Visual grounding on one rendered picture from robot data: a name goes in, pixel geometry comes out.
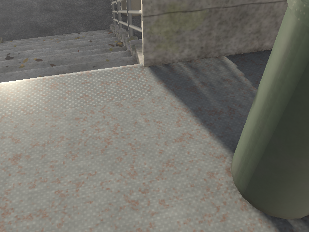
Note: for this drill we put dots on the stairs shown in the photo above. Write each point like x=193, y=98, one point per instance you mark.
x=61, y=54

